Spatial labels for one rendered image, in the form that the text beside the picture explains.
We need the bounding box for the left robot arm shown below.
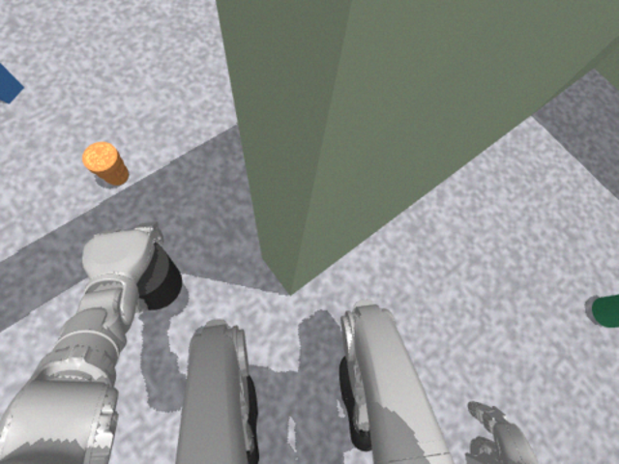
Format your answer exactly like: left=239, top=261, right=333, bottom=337
left=0, top=275, right=138, bottom=464

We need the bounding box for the left robot hand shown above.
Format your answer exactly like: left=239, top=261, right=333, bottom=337
left=82, top=221, right=163, bottom=313

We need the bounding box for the right robot hand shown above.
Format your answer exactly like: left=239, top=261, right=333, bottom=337
left=465, top=401, right=539, bottom=464

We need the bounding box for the right robot foot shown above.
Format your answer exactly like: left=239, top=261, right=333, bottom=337
left=339, top=356, right=372, bottom=451

